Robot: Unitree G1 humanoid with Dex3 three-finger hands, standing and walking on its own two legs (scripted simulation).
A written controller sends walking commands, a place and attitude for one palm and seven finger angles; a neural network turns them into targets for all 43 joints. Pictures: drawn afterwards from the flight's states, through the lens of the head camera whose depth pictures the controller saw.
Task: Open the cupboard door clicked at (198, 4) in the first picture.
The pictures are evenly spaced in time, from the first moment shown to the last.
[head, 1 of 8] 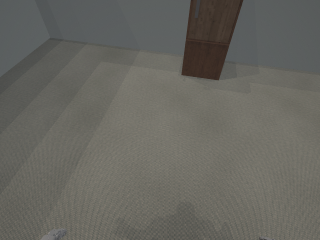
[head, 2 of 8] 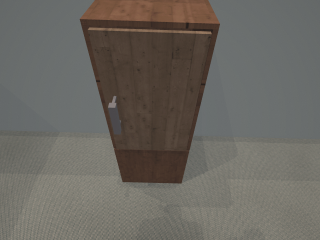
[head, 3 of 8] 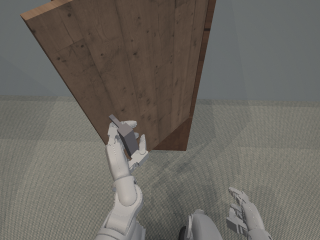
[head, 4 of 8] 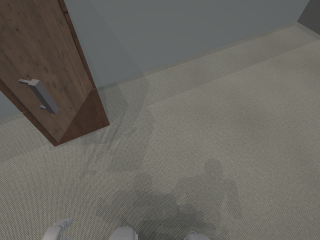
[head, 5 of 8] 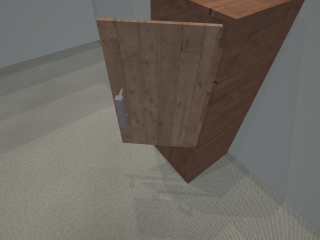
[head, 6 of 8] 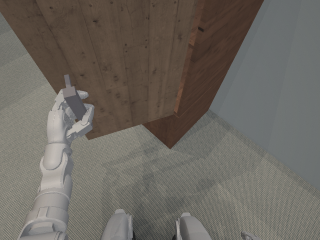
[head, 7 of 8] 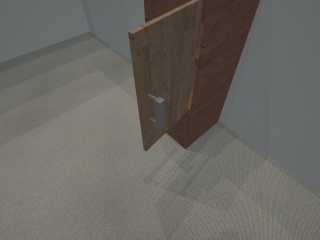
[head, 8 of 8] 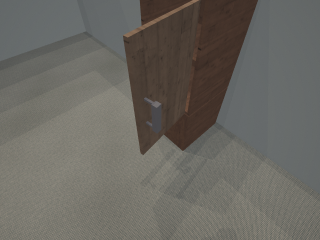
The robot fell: no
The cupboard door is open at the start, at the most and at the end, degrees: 0 98 98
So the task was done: yes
